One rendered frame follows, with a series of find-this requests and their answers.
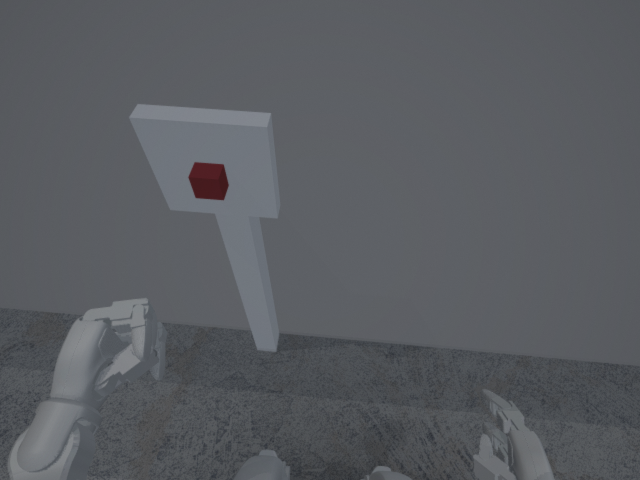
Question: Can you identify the robot left hand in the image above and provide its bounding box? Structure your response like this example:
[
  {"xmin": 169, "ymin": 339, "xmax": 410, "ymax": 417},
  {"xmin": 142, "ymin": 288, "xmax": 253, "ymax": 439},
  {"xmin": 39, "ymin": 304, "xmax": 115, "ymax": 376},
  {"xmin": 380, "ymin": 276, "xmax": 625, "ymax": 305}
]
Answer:
[{"xmin": 50, "ymin": 298, "xmax": 168, "ymax": 410}]

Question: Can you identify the left robot thigh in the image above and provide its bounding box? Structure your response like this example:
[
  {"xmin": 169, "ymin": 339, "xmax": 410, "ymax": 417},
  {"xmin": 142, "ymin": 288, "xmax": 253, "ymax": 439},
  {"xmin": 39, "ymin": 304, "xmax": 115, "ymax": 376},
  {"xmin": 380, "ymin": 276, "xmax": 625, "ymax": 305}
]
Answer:
[{"xmin": 232, "ymin": 455, "xmax": 290, "ymax": 480}]

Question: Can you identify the left robot forearm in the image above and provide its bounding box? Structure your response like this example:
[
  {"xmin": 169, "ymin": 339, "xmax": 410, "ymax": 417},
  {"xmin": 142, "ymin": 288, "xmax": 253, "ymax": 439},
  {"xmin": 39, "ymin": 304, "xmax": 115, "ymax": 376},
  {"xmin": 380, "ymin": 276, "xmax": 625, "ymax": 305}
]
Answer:
[{"xmin": 8, "ymin": 398, "xmax": 102, "ymax": 480}]

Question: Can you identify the robot right hand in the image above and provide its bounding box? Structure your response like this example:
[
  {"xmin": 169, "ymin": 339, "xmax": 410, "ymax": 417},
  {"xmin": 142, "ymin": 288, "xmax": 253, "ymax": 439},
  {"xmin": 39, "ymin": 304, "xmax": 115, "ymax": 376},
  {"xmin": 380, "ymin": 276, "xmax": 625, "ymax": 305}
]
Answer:
[{"xmin": 473, "ymin": 389, "xmax": 554, "ymax": 480}]

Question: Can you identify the panel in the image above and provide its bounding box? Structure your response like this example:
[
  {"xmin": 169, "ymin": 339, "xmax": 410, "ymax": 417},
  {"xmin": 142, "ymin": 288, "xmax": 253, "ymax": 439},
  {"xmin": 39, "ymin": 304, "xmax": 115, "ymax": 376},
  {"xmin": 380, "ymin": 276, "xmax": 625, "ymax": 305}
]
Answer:
[{"xmin": 129, "ymin": 104, "xmax": 280, "ymax": 352}]

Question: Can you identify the right robot shin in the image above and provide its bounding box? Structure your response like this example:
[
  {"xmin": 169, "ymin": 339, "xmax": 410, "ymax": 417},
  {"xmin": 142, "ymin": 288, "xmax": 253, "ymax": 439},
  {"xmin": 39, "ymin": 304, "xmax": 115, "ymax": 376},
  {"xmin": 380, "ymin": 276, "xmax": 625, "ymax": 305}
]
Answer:
[{"xmin": 371, "ymin": 466, "xmax": 391, "ymax": 474}]

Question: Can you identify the button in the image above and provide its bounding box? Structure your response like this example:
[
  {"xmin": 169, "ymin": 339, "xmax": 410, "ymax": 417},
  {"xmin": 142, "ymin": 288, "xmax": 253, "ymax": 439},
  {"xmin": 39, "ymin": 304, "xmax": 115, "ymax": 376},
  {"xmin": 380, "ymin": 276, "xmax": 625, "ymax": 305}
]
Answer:
[{"xmin": 188, "ymin": 162, "xmax": 229, "ymax": 200}]

